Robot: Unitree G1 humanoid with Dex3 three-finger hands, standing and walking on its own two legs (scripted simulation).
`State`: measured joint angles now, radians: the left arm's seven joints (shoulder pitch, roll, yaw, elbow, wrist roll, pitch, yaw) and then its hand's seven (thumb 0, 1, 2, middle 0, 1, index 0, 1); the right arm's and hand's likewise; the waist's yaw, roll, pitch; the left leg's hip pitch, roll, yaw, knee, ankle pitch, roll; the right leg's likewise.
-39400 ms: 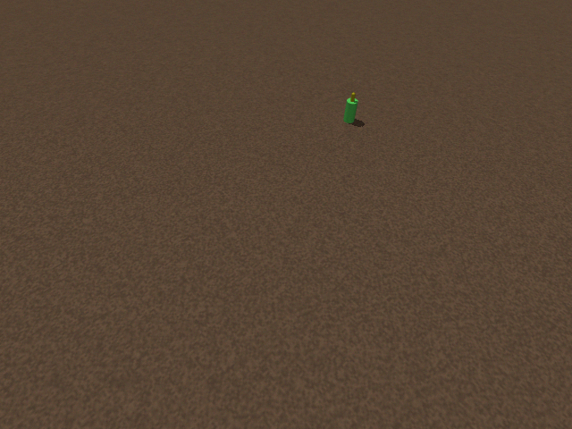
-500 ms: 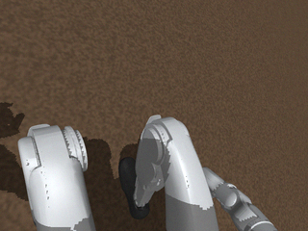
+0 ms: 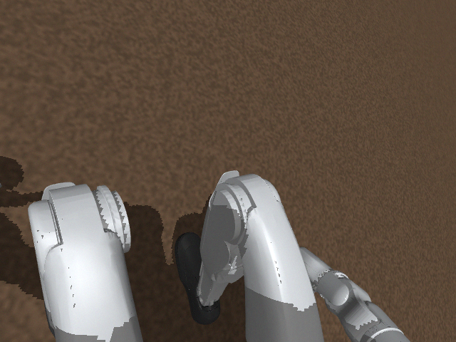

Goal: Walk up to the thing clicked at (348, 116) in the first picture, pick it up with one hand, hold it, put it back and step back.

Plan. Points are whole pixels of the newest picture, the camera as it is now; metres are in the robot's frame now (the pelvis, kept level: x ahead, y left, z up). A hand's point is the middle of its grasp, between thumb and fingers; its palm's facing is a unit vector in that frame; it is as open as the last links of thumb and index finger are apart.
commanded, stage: withdraw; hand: left
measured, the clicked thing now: out of the picture +0.37 +0.34 -0.19
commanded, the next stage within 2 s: rise in 0.28 s
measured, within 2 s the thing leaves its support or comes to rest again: rests again in 0.10 s
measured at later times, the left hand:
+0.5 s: hand out of the picture +0.30 +0.42 -0.06, palm faces +0.53 -0.83 -0.16, open 17.4 cm
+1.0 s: hand out of the picture +0.23 +0.36 +0.11, palm faces +0.40 -0.77 -0.50, open 17.5 cm
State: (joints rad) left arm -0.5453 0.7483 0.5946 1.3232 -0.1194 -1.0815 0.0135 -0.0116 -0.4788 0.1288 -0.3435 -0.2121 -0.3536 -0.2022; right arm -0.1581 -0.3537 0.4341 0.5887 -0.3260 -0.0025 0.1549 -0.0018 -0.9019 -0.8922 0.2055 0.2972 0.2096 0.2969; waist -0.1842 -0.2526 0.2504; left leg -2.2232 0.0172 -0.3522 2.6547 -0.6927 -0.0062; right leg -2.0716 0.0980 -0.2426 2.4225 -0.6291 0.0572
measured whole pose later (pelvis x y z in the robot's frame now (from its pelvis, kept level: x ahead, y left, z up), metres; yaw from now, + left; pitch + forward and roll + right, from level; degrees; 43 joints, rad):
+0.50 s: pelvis +0.01 -0.01 +0.04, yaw +4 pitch +23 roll -12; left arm -0.38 0.68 0.60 0.95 -0.14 -0.68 -0.19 -0.02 -0.57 0.04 -0.08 -0.08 -0.10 -0.06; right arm -0.05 -0.31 0.19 0.63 -0.12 0.03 0.08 0.00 -0.91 -0.90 0.21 0.30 0.21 0.30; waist -0.06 -0.12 0.03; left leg -2.23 0.02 -0.23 2.50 -0.69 0.00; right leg -2.11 0.05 -0.16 2.35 -0.67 0.04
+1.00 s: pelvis +0.03 -0.02 +0.20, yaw +12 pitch +33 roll -5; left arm -0.02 0.45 0.37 0.39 0.00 -0.01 0.06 -0.02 -0.56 0.04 -0.06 -0.05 -0.06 -0.04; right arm 0.07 -0.27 -0.01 0.56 0.05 0.10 -0.03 0.01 -0.90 -0.90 0.20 0.30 0.21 0.30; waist 0.01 0.01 -0.13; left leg -1.84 0.04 -0.08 1.91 -0.65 -0.01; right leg -1.78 0.02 -0.05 1.87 -0.65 0.01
